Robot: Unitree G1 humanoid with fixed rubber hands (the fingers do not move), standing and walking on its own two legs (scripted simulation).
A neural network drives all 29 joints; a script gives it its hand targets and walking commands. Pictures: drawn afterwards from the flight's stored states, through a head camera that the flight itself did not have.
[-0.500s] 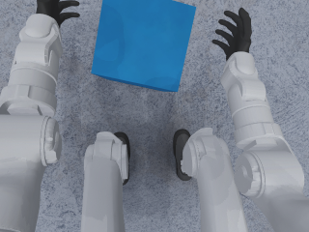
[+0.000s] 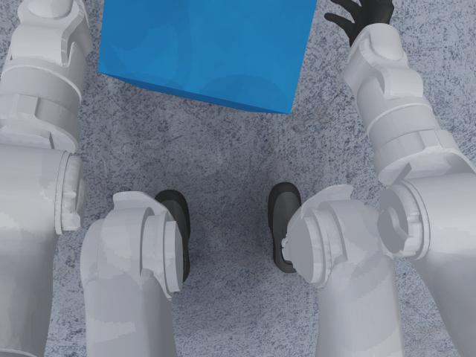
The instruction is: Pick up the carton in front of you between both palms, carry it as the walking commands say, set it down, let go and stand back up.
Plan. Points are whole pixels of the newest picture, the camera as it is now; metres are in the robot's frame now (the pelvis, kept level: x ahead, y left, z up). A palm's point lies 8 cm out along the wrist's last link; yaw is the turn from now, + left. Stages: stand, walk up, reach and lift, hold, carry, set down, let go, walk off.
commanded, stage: reach and lift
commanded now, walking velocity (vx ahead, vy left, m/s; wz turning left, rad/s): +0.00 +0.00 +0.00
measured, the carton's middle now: (210, 27) +0.53 +0.06 -0.24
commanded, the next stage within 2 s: none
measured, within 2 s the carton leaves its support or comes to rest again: leaves its support in 0.64 s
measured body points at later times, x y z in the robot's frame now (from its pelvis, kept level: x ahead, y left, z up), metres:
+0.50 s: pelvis +0.00 +0.00 +0.01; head +0.36 +0.07 +0.26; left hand +0.56 +0.21 -0.17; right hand +0.54 -0.10 -0.16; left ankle +0.11 +0.12 -0.34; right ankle +0.13 -0.13 -0.34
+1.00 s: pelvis +0.00 -0.01 +0.05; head +0.28 +0.07 +0.39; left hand +0.51 +0.22 -0.04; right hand +0.52 -0.08 -0.03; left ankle +0.11 +0.12 -0.34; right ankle +0.13 -0.13 -0.33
